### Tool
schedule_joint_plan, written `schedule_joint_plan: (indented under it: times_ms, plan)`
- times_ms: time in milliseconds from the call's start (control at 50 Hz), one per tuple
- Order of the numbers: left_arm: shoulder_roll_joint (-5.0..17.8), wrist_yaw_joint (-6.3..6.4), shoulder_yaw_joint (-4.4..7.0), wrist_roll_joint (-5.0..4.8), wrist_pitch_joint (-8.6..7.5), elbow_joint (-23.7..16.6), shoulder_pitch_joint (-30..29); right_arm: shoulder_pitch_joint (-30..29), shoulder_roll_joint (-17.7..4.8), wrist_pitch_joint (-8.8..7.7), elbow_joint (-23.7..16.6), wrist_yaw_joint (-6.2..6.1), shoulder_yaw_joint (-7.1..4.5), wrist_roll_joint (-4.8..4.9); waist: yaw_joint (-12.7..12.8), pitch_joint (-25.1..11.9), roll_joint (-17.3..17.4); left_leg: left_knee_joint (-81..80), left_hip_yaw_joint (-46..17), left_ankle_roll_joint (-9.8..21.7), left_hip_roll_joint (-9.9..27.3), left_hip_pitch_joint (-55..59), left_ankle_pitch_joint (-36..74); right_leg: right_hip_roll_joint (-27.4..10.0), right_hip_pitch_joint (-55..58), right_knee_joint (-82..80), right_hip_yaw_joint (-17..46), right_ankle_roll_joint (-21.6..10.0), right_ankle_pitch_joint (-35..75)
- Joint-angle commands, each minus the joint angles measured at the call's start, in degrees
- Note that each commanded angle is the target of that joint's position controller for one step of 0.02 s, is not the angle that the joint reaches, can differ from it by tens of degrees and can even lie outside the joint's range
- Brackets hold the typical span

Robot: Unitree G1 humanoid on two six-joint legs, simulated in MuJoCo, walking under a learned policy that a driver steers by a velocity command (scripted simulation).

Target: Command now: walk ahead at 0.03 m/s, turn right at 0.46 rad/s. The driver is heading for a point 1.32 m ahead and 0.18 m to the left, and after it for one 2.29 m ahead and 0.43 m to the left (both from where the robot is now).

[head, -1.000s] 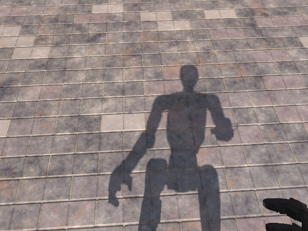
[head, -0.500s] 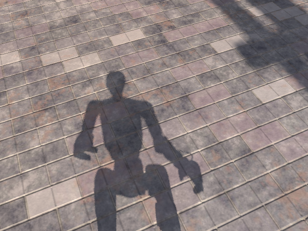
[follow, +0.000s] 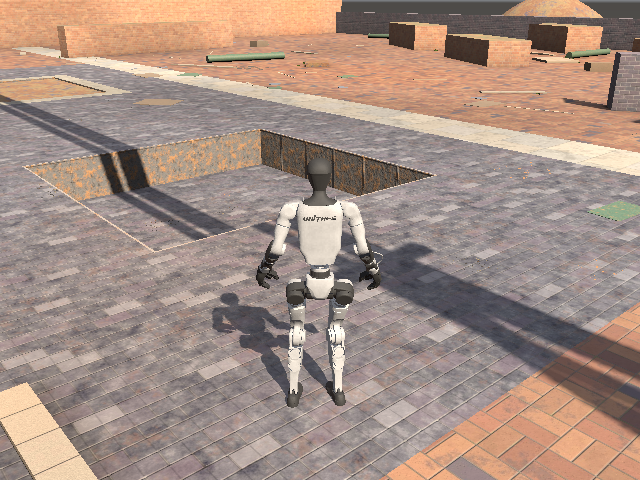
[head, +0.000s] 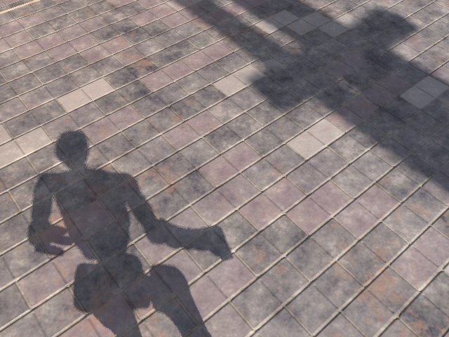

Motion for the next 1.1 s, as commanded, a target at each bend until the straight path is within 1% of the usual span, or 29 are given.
schedule_joint_plan:
  times_ms: [20, 40, 60, 80, 120, 200, 260, 300, 320, 340, 360, 380, 400, 440, 520, 560, 600, 660, 720, 760, 780, 800, 820, 840, 860, 900, 940, 1020, 1100]
  plan:
    - [3.3, 0.05, 0.76, -0.08, -0.68, -5.0, 3.4, 0.4, -14.3, -0.44, -3.6, -0.06, -3.63, -2.16, 3.2, -6.1, 15.1, -11.5, -18.8, 12.1, 19.5, 13.2, 23.1, 0.0, -7.2, 10.9, -1.3, 0.0, -18.2]
    - [8.1, -0.07, 1.98, 1.01, -1.50, -4.6, 2.3, 1.7, -10.9, -0.33, -4.1, -0.01, -3.12, -2.75, 0.3, -6.6, 16.1, -11.9, -25.4, 18.9, 24.8, 12.3, 27.5, -1.3, -10.6, 24.8, -3.3, 3.2, -26.0]
    - [10.2, -0.22, 2.84, 0.71, -1.64, -3.4, 2.9, 0.8, -8.8, -0.30, -4.7, -0.18, -2.45, -1.96, 0.2, -6.5, 11.1, -10.4, -21.2, 18.6, 23.1, 12.0, 27.8, -2.6, -11.1, 31.9, -2.5, 4.3, -23.2]
    - [9.2, -0.04, 2.85, 0.41, -1.16, -2.0, 3.4, -0.7, -7.5, -0.15, -4.8, -0.25, -2.10, -1.09, 0.7, -5.5, 7.9, -9.1, -15.7, 16.0, 19.1, 11.9, 26.6, -3.1, -11.2, 34.4, -3.0, 5.3, -20.3]
    - [6.0, 0.21, 1.96, 0.33, -0.22, -1.5, 2.8, -1.1, -6.4, 0.24, -4.4, -0.34, -1.49, 0.04, 0.3, -4.5, 7.4, -8.2, -10.8, 14.0, 15.9, 12.5, 27.3, -3.5, -11.8, 35.6, -3.4, 6.8, -16.7]
    - [1.5, -0.15, -0.02, 0.16, -0.29, -2.5, -0.3, -1.0, -6.1, 1.31, -3.7, -0.33, -1.26, -0.37, -0.8, -5.8, 11.8, -8.1, -4.6, 13.3, 12.3, 13.3, 27.1, -6.5, -3.6, 17.8, -9.2, 7.9, -14.6]
    - [2.1, -0.64, -0.08, -0.11, -0.45, -2.2, -1.1, 1.3, -8.0, 1.95, -2.6, -0.09, -1.67, 0.14, -2.5, -6.1, 14.1, -7.7, -6.1, 14.2, 13.3, 13.4, 25.3, -7.6, 3.5, 4.2, -12.1, 7.3, -11.1]
    - [2.1, -0.90, 0.06, 0.20, -0.63, -0.3, 1.8, 1.3, -7.3, 1.94, -2.1, 0.13, -1.18, 0.97, -0.6, -5.0, 12.4, -6.6, -5.5, 12.4, 12.2, 10.7, 21.3, -7.1, 10.8, -11.1, -13.4, 5.1, 0.8]
    - [3.3, -0.85, 0.11, 0.75, -0.69, -0.4, 1.7, 3.6, -6.5, 1.41, -1.2, 0.28, -0.81, 0.96, -1.1, -4.9, 10.4, -6.7, -5.4, 9.7, 11.6, 7.7, 17.1, -8.7, 15.7, -14.3, -10.8, 3.4, 6.1]
    - [6.3, -0.41, 0.50, 1.34, -0.67, -0.9, 2.4, 4.5, -5.3, 0.59, -1.2, 0.68, -0.21, -0.37, -2.0, -6.8, 4.4, -3.6, -2.8, 6.0, 9.3, 3.5, 10.3, -14.7, 21.5, -12.1, -4.7, 1.2, 16.4]
    - [7.9, -0.34, 0.77, 2.04, -0.58, -0.1, 0.4, 6.1, -2.4, -0.28, -1.4, 1.12, 0.62, -1.30, -5.3, -7.3, -7.2, -3.7, 2.9, 2.4, 4.4, 3.3, 0.1, -18.1, 18.0, -9.0, -1.9, -2.9, 16.6]
    - [3.4, -0.94, -0.19, 2.09, -0.93, -0.6, -1.1, 2.7, -3.6, -0.40, -1.1, 0.98, 0.65, -1.95, -2.8, -6.3, -6.3, -4.0, 3.5, 0.1, 4.4, 7.4, -0.8, -17.5, 12.5, -10.1, -1.7, -4.3, 7.8]
    - [1.7, -1.24, -0.74, 2.49, -1.33, -0.1, -1.2, 0.6, -4.7, -0.31, -0.8, 0.97, 0.32, -1.66, -2.0, -4.3, -4.9, -4.0, 3.7, -0.6, 4.0, 7.9, 1.2, -15.6, 10.9, -10.7, -2.6, -2.9, 2.6]
    - [2.8, -1.27, -0.65, 2.24, -2.17, 0.7, -0.6, 0.4, -4.7, 0.31, -0.1, 0.46, 0.23, -1.23, -1.5, -1.5, -5.0, -3.5, 3.8, -0.4, 3.8, 7.9, 3.3, -14.0, 8.7, -10.9, -3.6, -1.1, 1.1]
    - [1.9, -0.90, -1.16, 1.81, -2.94, 2.2, 0.9, 2.1, -4.2, 0.57, 1.8, -0.02, 0.23, -0.86, -1.7, 0.1, -3.7, -4.2, 3.6, -0.2, 4.1, 8.6, 4.4, -13.4, 7.5, -10.5, -4.1, -0.5, 2.1]
    - [2.8, -0.56, -0.89, 1.53, -2.67, 3.1, 2.6, 2.7, -3.5, 0.73, 3.0, -0.24, 0.29, -0.50, -0.9, -0.3, -4.4, -1.2, 6.6, -0.2, 1.7, 7.2, -3.7, -13.2, 7.9, -12.7, -2.9, -1.8, -12.8]
    - [6.6, -0.38, 0.21, 0.95, -2.33, 3.7, 5.5, 0.6, -3.7, 0.21, 2.2, -0.29, 0.06, 0.36, 1.4, 3.8, -8.6, 6.7, 9.4, 0.5, -0.4, -1.9, -11.5, -18.4, 7.9, -18.6, 6.1, -6.3, -30.8]
    - [6.9, -0.05, 0.41, 0.47, -3.78, 4.8, 8.0, -2.1, -4.6, -2.00, 0.4, 0.60, -0.48, 1.76, 2.5, 7.8, -11.2, 16.9, 4.7, 4.0, 3.7, -12.4, -17.0, -25.9, 10.7, -22.6, 16.7, -11.6, -29.7]
    - [6.0, -0.34, 0.32, -0.64, -4.49, 4.5, 4.9, -0.3, -3.9, -3.76, 1.3, 2.20, -0.19, 1.96, 0.5, 5.3, -7.6, 8.0, 5.5, 6.4, 4.7, -7.5, -14.1, -23.8, 12.5, -20.8, 10.0, -10.0, -18.6]
    - [5.8, -0.71, 0.29, -0.85, -4.12, 4.1, 1.7, 7.9, -3.7, -4.09, 5.5, 2.69, -0.61, 1.33, -3.9, 1.1, -5.7, -1.7, 9.7, 5.5, 0.6, 11.8, 1.7, -18.8, 4.4, -16.3, 1.9, -7.3, -11.8]
    - [4.0, -0.79, -0.17, -0.28, -4.18, 4.1, 1.9, 12.8, -4.5, -3.84, 7.6, 2.62, -1.13, 1.05, -5.7, -0.7, -4.0, -1.8, 9.1, 4.9, 0.1, 19.5, 2.2, -16.5, 0.3, -11.5, -1.1, -5.7, -10.4]
    - [0.2, -1.01, -1.35, 0.48, -4.55, 3.3, 0.9, 18.7, -7.4, -3.85, 8.4, 2.19, -1.84, 0.94, -7.9, -2.0, 4.4, -7.7, -2.7, 7.1, 8.2, 26.0, -4.2, -11.5, -6.0, 3.3, -7.2, -2.1, -9.2]
    - [-1.1, -0.68, -1.60, 0.09, -5.68, 0.3, 1.3, 22.3, -15.2, -4.02, 8.1, 2.46, -3.31, 0.69, -7.8, -3.5, 19.6, -18.0, -29.4, 16.0, 21.9, 30.7, -15.3, -5.2, -17.9, 21.0, -12.0, 1.3, -18.8]
    - [3.2, -0.52, -0.44, -1.33, -6.60, 0.5, 1.9, 19.3, -11.8, -4.39, 7.2, 2.58, -2.21, 0.20, -6.4, -0.7, 14.3, -21.2, -36.8, 19.6, 24.8, 27.6, -25.3, -8.0, -23.1, 30.6, -7.2, 0.9, -21.6]
    - [4.7, -0.88, -0.01, -2.01, -7.29, 1.1, 1.8, 15.4, -8.9, -4.61, 6.2, 2.32, -1.31, 0.38, -4.9, 4.1, 10.4, -21.0, -31.1, 18.1, 23.1, 25.4, -26.5, -11.2, -26.7, 33.3, -6.5, -0.3, -15.6]
    - [4.0, -1.27, 0.11, -0.74, -7.98, 2.5, 1.4, 12.0, -7.3, -4.55, 5.2, 2.26, -0.54, 0.08, -3.7, 5.3, 6.3, -21.2, -20.1, 14.6, 18.2, 23.7, -14.5, -14.2, -26.5, 30.9, -8.2, -1.1, -5.8]
    - [3.0, -2.06, 0.17, -0.09, -7.88, 2.9, 1.0, 12.7, -5.6, -4.20, 5.4, 2.19, 0.21, -0.11, -3.4, 3.8, 6.7, -21.9, -11.8, 12.6, 14.6, 22.4, -1.5, -15.2, -22.7, 27.4, -9.9, -0.6, 0.1]
    - [0.4, -2.62, -0.63, 0.19, -7.40, 1.1, -3.8, 15.2, -6.5, -3.47, 6.6, 1.53, 0.29, 0.24, -4.0, 3.5, 4.9, -22.6, -3.6, 13.1, 12.7, 21.8, 15.7, -14.4, -22.4, 17.5, -12.8, 2.3, 6.9]
    - [-1.0, -3.58, -1.63, -0.29, -8.00, -1.3, -11.7, 17.3, -7.5, -2.91, 7.6, 0.69, 0.30, 0.43, -6.0, 5.6, 5.4, -24.6, 0.7, 12.5, 11.5, 17.9, 15.0, -12.5, -16.2, 3.7, -15.1, 3.0, 16.2]
Velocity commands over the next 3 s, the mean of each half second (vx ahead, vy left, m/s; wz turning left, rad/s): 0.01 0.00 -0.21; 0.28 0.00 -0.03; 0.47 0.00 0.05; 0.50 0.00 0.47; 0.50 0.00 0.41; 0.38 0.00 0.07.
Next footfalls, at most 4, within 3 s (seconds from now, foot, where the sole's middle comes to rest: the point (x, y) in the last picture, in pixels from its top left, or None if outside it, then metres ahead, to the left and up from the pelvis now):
0.32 right None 0.02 -0.13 -0.77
1.28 right None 0.46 -0.13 -0.77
1.84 left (201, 245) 0.76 0.11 -0.77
2.32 right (235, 168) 1.09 0.00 -0.77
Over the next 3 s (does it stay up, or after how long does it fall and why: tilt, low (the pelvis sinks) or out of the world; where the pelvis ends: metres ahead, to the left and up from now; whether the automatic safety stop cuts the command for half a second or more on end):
stays up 1.18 0.21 0.01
